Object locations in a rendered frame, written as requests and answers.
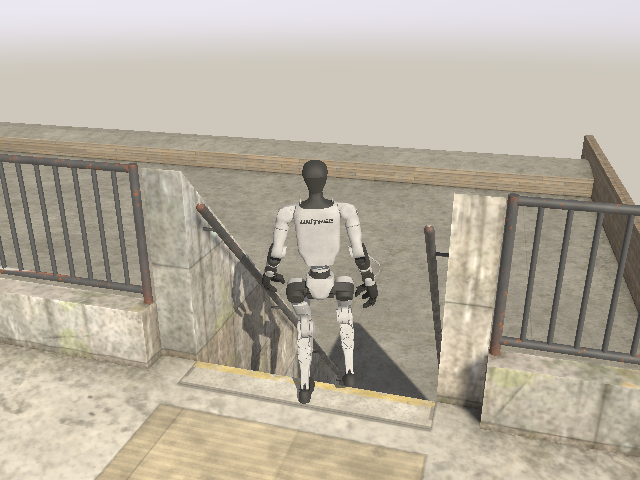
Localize left robot hand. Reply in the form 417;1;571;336
262;273;285;292

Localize right robot hand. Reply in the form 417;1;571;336
355;282;378;308

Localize left robot foot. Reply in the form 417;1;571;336
299;377;315;404

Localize robot right forearm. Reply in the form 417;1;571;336
355;243;375;286

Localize robot right thigh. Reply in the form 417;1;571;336
334;276;354;324

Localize left robot upper arm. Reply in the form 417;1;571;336
271;204;296;259

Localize right robot upper arm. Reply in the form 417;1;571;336
337;202;365;259

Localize robot left forearm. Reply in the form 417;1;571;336
264;243;281;277

